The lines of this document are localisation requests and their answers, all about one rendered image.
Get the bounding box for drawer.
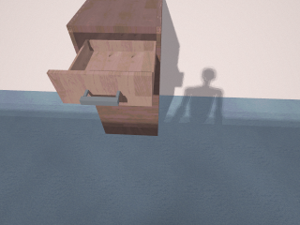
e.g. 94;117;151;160
47;39;157;107

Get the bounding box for handle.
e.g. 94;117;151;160
79;89;120;106

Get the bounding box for cabinet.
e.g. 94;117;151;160
66;0;163;136

